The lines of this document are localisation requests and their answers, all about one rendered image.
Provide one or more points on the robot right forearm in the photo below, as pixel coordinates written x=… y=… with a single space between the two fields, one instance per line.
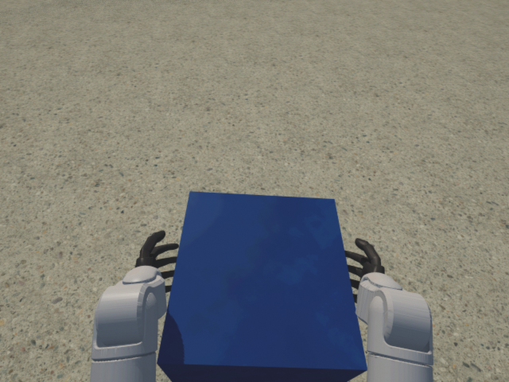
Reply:
x=399 y=331

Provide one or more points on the carton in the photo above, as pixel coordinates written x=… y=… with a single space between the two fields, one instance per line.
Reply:
x=261 y=293

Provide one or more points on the robot right hand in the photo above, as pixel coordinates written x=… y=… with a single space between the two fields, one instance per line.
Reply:
x=371 y=263

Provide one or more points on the robot left hand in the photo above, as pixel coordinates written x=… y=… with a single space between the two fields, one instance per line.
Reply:
x=149 y=252

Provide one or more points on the robot left forearm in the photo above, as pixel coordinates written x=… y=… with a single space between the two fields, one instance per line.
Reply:
x=126 y=326

